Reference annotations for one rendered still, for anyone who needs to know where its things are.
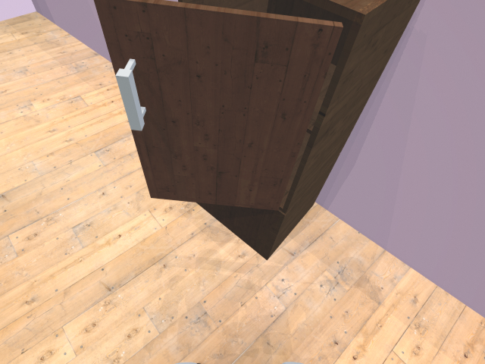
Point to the cupboard door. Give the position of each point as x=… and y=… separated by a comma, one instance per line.
x=228, y=93

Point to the handle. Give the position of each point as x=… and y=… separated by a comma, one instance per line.
x=127, y=87

